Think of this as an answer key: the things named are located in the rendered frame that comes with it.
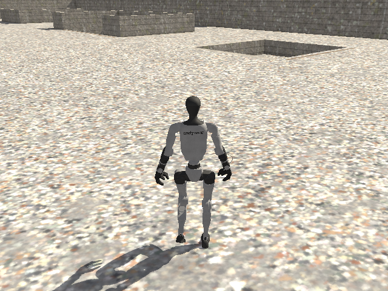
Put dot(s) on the right robot hand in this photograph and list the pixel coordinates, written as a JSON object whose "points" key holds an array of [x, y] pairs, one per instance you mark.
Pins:
{"points": [[223, 172]]}

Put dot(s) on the right robot shin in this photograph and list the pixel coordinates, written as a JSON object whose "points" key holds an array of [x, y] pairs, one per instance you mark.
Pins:
{"points": [[206, 219]]}

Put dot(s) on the robot right upper arm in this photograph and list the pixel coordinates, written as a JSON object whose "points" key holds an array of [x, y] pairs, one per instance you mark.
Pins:
{"points": [[212, 128]]}

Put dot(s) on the left robot hand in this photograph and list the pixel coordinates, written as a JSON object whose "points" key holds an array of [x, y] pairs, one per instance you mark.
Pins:
{"points": [[161, 175]]}

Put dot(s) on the right robot forearm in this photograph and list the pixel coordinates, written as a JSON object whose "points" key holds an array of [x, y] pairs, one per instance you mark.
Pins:
{"points": [[224, 160]]}

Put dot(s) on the left robot forearm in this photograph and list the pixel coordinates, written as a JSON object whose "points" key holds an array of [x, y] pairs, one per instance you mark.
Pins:
{"points": [[162, 162]]}

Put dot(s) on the robot shin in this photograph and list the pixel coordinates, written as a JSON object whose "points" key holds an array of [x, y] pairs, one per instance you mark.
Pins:
{"points": [[206, 219], [182, 213]]}

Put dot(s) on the robot left upper arm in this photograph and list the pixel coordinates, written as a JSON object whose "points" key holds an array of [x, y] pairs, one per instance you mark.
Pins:
{"points": [[174, 128]]}

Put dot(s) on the left robot shin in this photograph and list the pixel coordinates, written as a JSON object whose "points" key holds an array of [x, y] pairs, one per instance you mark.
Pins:
{"points": [[182, 213]]}

